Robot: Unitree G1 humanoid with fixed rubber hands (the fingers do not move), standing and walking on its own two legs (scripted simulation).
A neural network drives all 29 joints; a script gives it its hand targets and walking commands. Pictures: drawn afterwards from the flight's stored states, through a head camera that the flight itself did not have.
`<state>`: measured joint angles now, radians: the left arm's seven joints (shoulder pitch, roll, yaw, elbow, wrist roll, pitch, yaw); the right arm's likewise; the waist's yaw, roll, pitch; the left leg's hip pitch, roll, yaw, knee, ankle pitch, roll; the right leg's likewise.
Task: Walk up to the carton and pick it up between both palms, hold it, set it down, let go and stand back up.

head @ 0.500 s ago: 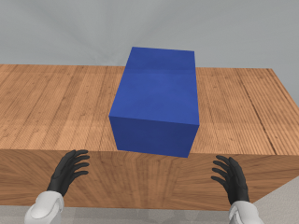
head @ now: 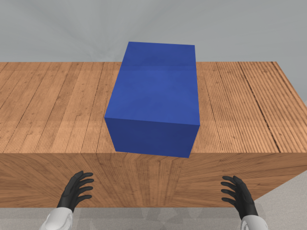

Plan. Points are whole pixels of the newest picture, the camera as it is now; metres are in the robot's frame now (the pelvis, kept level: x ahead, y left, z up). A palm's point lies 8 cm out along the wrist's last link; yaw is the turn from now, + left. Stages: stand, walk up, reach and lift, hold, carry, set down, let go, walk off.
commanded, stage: set down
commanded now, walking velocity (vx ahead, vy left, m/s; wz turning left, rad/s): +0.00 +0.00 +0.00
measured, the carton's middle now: (156, 96) +0.47 +0.04 +0.05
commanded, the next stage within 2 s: let go in 0.30 s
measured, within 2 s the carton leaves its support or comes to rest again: neither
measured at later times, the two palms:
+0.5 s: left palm (78, 217) +0.15 +0.23 -0.07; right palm (251, 221) +0.17 -0.22 -0.08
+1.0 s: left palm out of the picture +0.11 +0.23 -0.11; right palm out of the picture +0.10 -0.24 -0.13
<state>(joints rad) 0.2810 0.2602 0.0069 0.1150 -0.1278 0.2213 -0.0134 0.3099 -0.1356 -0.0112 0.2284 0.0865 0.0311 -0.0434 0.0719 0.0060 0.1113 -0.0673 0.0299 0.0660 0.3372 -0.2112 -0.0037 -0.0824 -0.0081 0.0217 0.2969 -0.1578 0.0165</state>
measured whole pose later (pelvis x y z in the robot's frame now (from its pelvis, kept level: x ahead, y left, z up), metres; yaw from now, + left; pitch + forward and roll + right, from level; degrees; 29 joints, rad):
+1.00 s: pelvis +0.00 +0.00 -0.01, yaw +1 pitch +1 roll +0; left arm 0.28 0.21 -0.01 0.66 0.05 -0.03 -0.01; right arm 0.23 -0.21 -0.04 0.83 -0.04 -0.02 0.04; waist 0.02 0.01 -0.01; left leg -0.22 0.03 0.05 0.50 -0.29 0.00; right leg -0.24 -0.01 0.01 0.48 -0.25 0.02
